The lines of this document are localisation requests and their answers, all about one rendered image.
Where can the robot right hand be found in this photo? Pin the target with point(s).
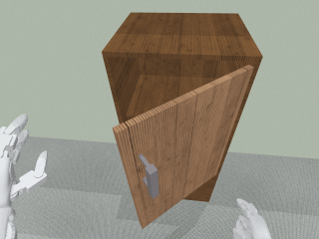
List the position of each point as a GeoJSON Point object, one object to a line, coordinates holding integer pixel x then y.
{"type": "Point", "coordinates": [255, 225]}

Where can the robot left hand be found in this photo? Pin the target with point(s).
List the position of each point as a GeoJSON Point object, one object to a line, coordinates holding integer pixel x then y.
{"type": "Point", "coordinates": [11, 141]}

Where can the robot left forearm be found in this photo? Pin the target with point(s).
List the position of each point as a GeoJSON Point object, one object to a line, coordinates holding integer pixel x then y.
{"type": "Point", "coordinates": [7, 227]}

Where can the cupboard door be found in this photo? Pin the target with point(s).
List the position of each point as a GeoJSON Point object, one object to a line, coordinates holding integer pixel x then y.
{"type": "Point", "coordinates": [185, 140]}

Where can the handle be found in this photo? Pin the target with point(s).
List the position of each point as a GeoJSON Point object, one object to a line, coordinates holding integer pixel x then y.
{"type": "Point", "coordinates": [152, 177]}

